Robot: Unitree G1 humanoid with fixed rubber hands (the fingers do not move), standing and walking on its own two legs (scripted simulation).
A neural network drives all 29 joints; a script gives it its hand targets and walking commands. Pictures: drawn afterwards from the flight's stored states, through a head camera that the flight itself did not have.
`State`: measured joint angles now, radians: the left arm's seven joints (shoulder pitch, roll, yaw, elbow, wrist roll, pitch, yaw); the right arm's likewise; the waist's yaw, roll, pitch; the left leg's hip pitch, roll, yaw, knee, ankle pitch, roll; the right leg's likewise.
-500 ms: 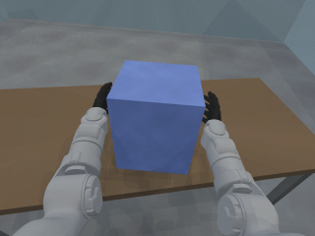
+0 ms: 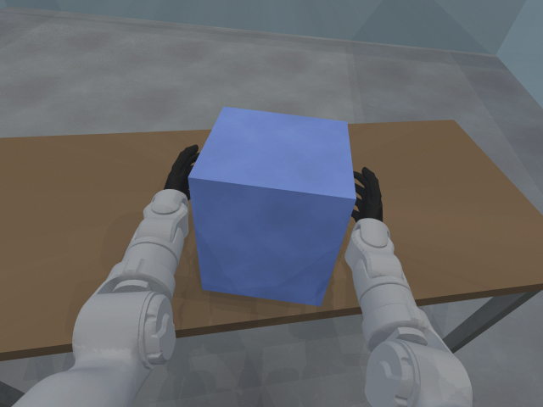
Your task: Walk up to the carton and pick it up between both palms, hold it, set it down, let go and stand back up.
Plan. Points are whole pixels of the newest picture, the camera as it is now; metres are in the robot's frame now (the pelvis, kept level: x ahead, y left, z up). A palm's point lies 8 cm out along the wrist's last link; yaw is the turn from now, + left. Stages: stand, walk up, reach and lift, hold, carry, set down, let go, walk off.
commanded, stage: set down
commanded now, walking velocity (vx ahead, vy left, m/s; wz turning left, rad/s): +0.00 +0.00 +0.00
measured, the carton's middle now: (272, 207) +0.43 +0.00 +0.06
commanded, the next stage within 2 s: none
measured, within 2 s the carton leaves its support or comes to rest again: rests again in 0.68 s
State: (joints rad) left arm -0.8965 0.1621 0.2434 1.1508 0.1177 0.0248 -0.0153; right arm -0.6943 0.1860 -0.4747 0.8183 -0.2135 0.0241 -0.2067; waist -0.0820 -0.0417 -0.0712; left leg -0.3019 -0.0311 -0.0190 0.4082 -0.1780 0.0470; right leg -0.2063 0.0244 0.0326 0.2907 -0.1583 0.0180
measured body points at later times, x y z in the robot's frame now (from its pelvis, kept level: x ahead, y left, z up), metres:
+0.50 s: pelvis -0.01 +0.00 +0.00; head +0.02 +0.02 +0.45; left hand +0.44 +0.14 +0.08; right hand +0.38 -0.16 +0.07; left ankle +0.01 +0.08 -0.75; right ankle -0.01 -0.13 -0.75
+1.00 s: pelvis -0.01 -0.01 +0.00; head +0.03 +0.03 +0.45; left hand +0.44 +0.14 +0.07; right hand +0.38 -0.16 +0.06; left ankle +0.01 +0.08 -0.75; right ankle -0.01 -0.13 -0.75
